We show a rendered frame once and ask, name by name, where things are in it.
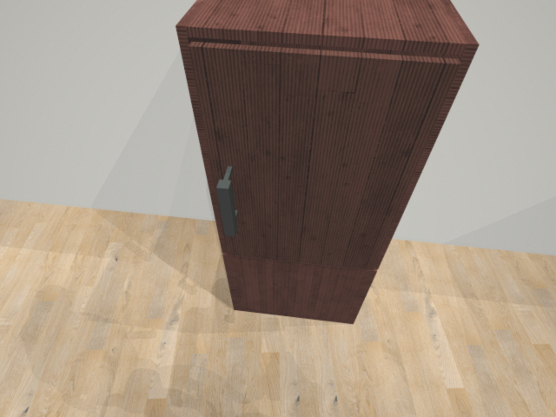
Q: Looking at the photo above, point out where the cupboard door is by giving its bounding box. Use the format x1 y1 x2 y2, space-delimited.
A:
189 42 460 270

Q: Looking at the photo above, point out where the handle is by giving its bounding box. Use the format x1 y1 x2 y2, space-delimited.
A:
216 166 238 236

